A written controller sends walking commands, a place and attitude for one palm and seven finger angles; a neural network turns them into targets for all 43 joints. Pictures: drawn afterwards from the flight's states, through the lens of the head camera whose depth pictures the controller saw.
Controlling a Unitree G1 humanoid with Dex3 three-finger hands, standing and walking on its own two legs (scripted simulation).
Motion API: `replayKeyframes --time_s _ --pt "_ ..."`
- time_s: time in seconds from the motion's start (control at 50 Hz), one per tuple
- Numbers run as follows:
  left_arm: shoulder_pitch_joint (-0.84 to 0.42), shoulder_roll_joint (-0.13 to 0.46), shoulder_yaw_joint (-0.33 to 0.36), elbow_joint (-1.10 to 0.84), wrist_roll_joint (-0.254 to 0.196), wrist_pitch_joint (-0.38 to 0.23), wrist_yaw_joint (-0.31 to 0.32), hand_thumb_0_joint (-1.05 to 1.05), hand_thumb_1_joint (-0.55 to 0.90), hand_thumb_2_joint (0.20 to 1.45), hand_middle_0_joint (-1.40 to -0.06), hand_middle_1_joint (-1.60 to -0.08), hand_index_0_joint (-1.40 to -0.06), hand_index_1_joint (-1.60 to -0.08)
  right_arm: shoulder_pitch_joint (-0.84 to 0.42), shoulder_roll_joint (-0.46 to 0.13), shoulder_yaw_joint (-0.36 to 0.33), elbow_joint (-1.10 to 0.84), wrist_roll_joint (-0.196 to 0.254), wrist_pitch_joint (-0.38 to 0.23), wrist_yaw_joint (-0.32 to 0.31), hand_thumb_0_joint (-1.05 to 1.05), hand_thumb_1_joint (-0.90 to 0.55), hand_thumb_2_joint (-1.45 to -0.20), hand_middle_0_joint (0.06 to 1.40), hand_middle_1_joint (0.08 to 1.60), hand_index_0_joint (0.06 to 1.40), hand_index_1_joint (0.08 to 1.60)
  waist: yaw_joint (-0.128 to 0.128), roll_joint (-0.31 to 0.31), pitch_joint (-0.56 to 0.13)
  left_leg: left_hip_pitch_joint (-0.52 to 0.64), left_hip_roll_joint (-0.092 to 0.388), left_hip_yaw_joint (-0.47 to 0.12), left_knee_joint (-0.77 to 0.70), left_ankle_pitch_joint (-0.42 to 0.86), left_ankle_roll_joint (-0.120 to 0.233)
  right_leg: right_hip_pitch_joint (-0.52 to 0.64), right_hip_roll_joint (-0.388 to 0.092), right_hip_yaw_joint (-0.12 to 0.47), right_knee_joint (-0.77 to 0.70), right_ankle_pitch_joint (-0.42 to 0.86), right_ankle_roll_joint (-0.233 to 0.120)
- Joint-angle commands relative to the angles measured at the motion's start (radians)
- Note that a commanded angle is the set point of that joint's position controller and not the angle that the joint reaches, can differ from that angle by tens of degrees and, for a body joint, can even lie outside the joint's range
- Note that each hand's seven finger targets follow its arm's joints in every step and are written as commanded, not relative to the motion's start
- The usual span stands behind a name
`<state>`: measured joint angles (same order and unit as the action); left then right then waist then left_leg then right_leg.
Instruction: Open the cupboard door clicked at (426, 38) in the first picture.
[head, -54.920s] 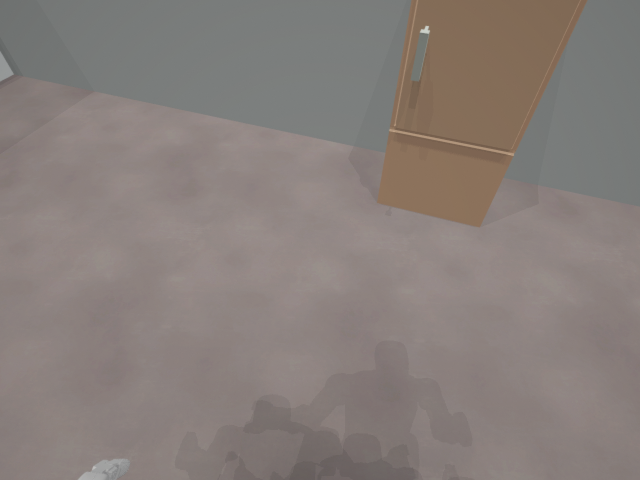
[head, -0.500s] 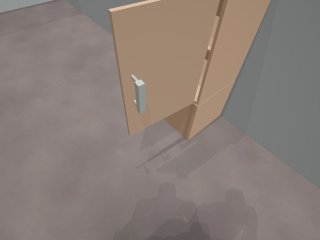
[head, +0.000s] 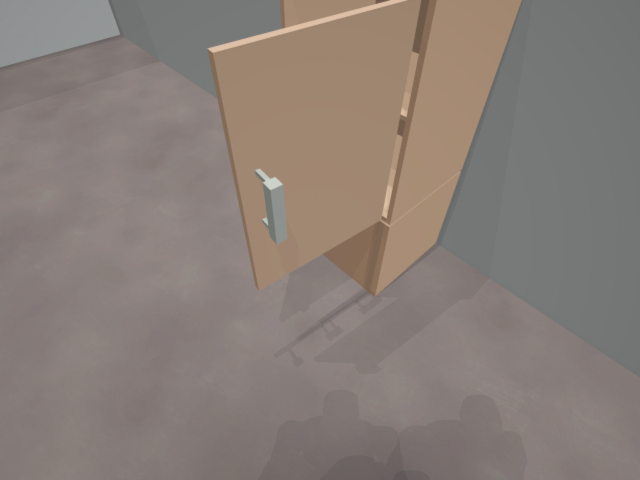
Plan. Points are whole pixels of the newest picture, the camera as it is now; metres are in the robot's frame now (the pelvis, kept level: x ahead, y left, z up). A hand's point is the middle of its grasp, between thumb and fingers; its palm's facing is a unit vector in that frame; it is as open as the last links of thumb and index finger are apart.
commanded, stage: let the arm hang, fingers relaxed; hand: left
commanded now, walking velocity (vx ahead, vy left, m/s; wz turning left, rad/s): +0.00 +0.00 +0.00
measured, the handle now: (269, 206) +0.61 +0.13 -0.06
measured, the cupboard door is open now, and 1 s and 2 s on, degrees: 83 83 83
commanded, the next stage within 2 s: look to check the result in 0.14 s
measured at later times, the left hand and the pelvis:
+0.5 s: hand out of the picture +0.01 +0.18 -0.17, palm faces +0.03 -0.98 -0.22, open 7.3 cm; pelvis +0.02 -0.01 +0.00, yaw +0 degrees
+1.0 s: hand out of the picture +0.05 +0.18 -0.17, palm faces +0.02 -0.97 -0.25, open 7.3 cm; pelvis +0.03 -0.02 +0.00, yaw +0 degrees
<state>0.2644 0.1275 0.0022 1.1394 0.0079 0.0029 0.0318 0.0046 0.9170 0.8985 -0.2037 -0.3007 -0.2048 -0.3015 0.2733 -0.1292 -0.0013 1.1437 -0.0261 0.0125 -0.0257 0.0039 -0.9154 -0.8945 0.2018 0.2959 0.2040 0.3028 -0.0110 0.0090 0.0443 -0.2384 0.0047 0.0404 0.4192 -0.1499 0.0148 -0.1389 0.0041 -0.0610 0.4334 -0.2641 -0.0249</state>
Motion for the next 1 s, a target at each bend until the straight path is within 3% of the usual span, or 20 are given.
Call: replayKeyframes --time_s 0.0,0.06,0.5,0.72,0.76,0.84,0.98 --pt "0.084 0.115 0.025 -0.015 0.001 -0.011 0.006 0.0 0.9 0.9 -0.2 -0.3 -0.2 -0.3 0.063 -0.091 -0.017 -0.02 0.001 -0.009 -0.011 0.0 -0.9 -0.9 0.2 0.3 0.2 0.3 0.003 0.038 0.059 0.013 0.087 -0.111 -0.094 -0.057 0.016 -0.091 -0.099 0.097 -0.117 -0.015 -0.026" --pt "0.082 0.121 0.028 -0.018 0.001 -0.015 0.005 0.0 0.9 0.9 -0.2 -0.3 -0.2 -0.3 0.061 -0.103 -0.019 -0.026 0.004 -0.013 -0.012 0.0 -0.9 -0.9 0.2 0.3 0.2 0.3 0.006 0.006 0.045 0.029 0.089 -0.108 -0.081 -0.005 0.019 -0.077 -0.1 0.091 -0.118 0.017 -0.026" --pt "0.037 0.17 0.031 -0.019 -0.001 -0.025 0.004 0.0 0.9 0.9 -0.2 -0.3 -0.2 -0.3 -0.006 -0.161 -0.021 -0.023 0.007 -0.019 -0.013 0.0 -0.9 -0.9 0.2 0.3 0.2 0.3 0.003 -0.009 0.009 0.101 0.102 -0.102 -0.071 0.132 0.019 -0.027 -0.115 0.094 -0.136 0.142 -0.023" --pt "0.005 0.2 0.033 -0.027 -0.001 -0.028 0.001 0.0 0.9 0.9 -0.2 -0.3 -0.2 -0.3 -0.047 -0.192 -0.023 -0.03 0.005 -0.019 -0.011 0.0 -0.9 -0.9 0.2 0.3 0.2 0.3 0.003 0.005 0.007 0.111 0.101 -0.102 -0.076 0.127 0.012 -0.014 -0.12 0.101 -0.159 0.156 -0.024" --pt "0.001 0.209 0.035 -0.03 -0.001 -0.03 0.001 0.0 0.9 0.9 -0.2 -0.3 -0.2 -0.3 -0.052 -0.202 -0.023 -0.034 0.007 -0.018 -0.011 0.0 -0.9 -0.9 0.2 0.3 0.2 0.3 0.005 -0.018 -0.001 0.115 0.102 -0.099 -0.073 0.131 0.012 -0.008 -0.119 0.098 -0.162 0.17 -0.024" --pt "-0.012 0.213 0.033 -0.028 -0.002 -0.029 0.0 0.0 0.9 0.9 -0.2 -0.3 -0.2 -0.3 -0.063 -0.207 -0.023 -0.031 0.004 -0.018 -0.011 0.0 -0.9 -0.9 0.2 0.3 0.2 0.3 0.003 0.004 0.003 0.118 0.104 -0.1 -0.08 0.127 0.01 -0.008 -0.121 0.104 -0.164 0.168 -0.026" --pt "-0.022 0.235 0.037 -0.032 -0.003 -0.033 0.0 0.0 0.9 0.9 -0.2 -0.3 -0.2 -0.3 -0.073 -0.223 -0.024 -0.035 0.006 -0.02 -0.011 0.0 -0.9 -0.9 0.2 0.3 0.2 0.3 0.004 -0.01 -0.026 0.135 0.107 -0.091 -0.073 0.161 0.007 0.02 -0.127 0.103 -0.16 0.25 -0.022"
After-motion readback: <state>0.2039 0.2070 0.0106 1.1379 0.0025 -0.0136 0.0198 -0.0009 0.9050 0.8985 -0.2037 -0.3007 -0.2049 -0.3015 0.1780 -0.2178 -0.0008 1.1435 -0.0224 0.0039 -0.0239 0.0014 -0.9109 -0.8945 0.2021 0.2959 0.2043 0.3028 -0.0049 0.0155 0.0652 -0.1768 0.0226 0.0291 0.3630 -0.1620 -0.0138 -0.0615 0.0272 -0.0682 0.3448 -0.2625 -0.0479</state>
